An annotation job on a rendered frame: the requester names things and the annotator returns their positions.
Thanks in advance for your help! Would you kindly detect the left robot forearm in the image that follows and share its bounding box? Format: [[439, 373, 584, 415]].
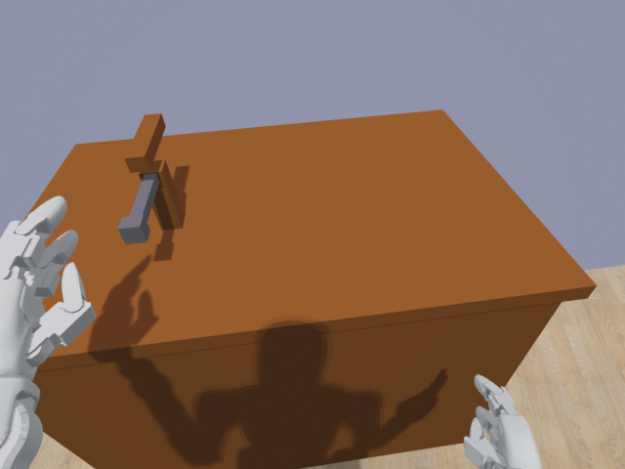
[[0, 374, 43, 469]]

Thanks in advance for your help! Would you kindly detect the right robot hand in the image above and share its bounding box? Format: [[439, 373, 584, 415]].
[[464, 374, 542, 469]]

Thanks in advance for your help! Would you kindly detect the counter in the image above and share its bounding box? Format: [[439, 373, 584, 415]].
[[24, 109, 597, 469]]

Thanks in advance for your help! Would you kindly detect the tap lever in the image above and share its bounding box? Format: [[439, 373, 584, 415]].
[[118, 173, 159, 244]]

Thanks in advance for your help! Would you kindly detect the left robot hand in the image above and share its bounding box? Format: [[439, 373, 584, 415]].
[[0, 195, 96, 382]]

